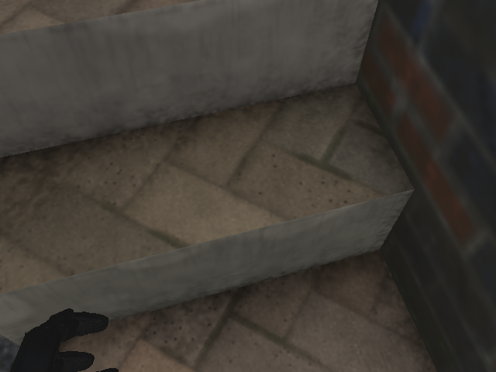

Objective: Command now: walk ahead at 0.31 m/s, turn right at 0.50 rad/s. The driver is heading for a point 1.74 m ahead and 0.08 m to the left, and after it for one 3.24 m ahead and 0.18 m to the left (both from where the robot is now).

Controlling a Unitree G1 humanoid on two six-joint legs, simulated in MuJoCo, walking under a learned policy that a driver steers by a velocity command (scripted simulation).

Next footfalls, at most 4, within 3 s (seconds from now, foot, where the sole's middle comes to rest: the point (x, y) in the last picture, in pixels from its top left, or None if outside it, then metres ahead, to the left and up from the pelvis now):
0.18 left None -0.16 0.02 -0.75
0.46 right None -0.15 -0.16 -0.70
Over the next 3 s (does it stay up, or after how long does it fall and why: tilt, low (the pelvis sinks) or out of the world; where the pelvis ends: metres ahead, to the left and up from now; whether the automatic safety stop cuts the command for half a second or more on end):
falls after 0.74 s (tilt)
